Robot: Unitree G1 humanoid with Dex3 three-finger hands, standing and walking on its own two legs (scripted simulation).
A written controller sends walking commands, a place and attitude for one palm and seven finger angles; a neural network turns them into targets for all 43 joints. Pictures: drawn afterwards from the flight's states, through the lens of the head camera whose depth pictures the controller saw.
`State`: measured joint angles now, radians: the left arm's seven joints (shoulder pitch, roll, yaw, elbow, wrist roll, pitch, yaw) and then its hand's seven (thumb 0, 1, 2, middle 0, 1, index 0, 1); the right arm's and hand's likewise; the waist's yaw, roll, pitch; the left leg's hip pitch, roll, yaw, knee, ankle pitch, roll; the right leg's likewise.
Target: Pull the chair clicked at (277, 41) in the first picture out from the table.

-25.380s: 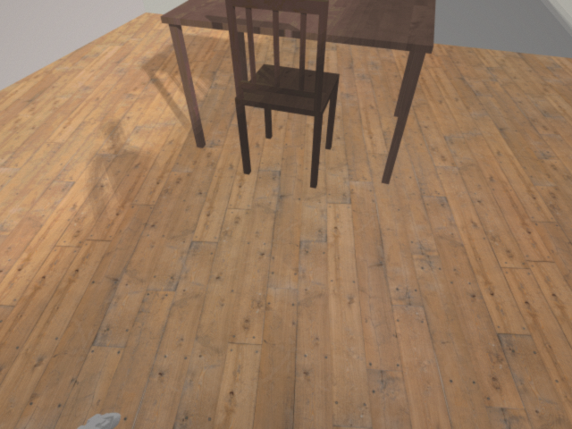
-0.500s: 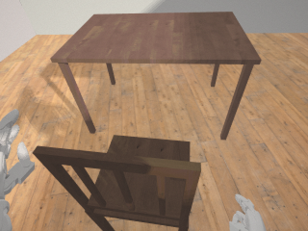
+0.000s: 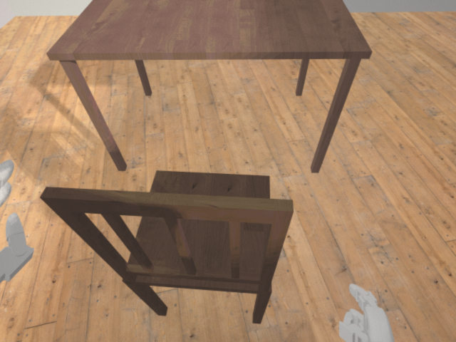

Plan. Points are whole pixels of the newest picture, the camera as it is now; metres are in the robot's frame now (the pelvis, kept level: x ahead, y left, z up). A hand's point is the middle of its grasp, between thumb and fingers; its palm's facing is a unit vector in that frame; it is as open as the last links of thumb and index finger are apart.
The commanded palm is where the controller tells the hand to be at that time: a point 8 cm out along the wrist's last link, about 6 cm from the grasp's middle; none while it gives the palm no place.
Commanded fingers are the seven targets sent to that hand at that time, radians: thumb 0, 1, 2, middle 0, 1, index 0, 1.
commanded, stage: step back with the hand held close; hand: left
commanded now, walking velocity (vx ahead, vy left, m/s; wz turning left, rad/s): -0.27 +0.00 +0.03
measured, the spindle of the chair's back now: (183, 248) +0.30 +0.13 -0.08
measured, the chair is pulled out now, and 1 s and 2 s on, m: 0.61 0.61 0.61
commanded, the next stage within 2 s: stop stepping back and stand still in 0.92 s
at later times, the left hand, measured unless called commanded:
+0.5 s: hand out of the picture +0.12 +0.27 +0.17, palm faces +0.47 -0.71 -0.52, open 7.4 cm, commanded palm +0.05 +0.31 +0.18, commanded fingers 0.00 0.90 0.90 -0.20 -0.30 -0.20 -0.30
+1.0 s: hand out of the picture +0.07 +0.27 +0.19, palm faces +0.47 -0.78 -0.41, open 7.4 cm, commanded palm +0.00 +0.31 +0.18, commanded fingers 0.00 0.90 0.90 -0.20 -0.30 -0.20 -0.30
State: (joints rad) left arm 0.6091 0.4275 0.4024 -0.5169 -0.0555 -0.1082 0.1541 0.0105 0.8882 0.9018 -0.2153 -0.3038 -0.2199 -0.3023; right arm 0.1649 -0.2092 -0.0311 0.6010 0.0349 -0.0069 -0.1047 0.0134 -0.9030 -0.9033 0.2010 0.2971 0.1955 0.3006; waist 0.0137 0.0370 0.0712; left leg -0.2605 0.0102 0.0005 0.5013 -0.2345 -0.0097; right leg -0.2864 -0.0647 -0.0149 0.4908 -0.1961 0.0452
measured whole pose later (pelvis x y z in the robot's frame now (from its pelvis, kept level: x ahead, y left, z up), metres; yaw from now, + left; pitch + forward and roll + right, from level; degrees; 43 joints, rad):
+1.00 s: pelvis -0.13 +0.01 +0.00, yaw +2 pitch +1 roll -4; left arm 0.53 0.39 0.47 -0.65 -0.05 -0.28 0.16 0.01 0.89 0.90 -0.21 -0.30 -0.21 -0.30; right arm 0.16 -0.14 -0.03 0.64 -0.01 -0.19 -0.02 0.01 -0.90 -0.90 0.20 0.30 0.20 0.30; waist 0.03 -0.01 0.09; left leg -0.33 0.11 0.07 0.58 -0.27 0.01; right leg -0.46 0.01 -0.02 0.95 -0.43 0.01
